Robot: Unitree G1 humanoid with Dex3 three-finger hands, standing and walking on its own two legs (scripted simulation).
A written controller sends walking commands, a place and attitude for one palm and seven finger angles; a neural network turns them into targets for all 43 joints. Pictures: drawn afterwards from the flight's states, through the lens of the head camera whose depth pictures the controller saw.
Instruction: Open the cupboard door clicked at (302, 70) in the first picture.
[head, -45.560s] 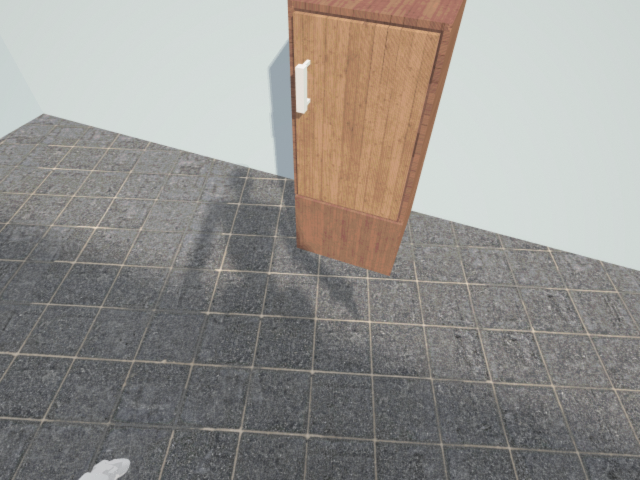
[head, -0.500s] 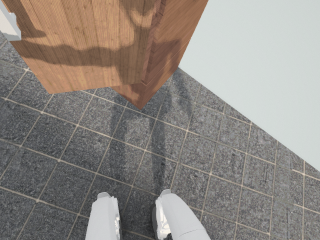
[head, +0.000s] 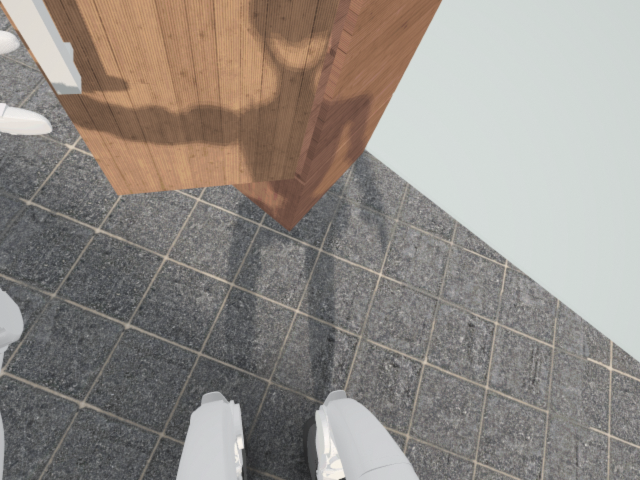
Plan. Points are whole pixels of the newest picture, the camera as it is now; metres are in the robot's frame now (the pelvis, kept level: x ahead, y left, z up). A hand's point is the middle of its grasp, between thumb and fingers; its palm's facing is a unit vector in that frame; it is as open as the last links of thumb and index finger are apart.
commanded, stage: move the hooked fingers beside the handle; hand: left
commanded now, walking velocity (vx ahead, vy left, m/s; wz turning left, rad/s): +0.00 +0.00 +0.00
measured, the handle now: (45, 24) +0.60 +0.25 +0.08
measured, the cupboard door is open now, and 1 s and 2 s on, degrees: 50 50 50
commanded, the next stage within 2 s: slide the fingers in behind the handle in 0.18 s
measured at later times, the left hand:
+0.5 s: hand out of the picture +0.54 +0.28 +0.08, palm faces +0.10 -0.99 +0.00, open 14.0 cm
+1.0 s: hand (35, 66) +0.54 +0.25 +0.08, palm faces +0.12 -0.99 +0.00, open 14.0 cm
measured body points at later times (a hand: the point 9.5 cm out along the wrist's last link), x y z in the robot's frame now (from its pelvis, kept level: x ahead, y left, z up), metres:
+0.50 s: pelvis +0.00 -0.01 +0.00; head +0.18 +0.04 +0.41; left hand +0.53 +0.33 +0.08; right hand -0.02 -0.28 -0.09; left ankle +0.03 +0.08 -0.64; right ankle +0.00 -0.13 -0.64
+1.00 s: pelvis +0.00 -0.01 +0.00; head +0.17 +0.03 +0.41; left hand +0.53 +0.30 +0.08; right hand -0.01 -0.28 -0.10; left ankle +0.03 +0.08 -0.64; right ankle +0.00 -0.13 -0.64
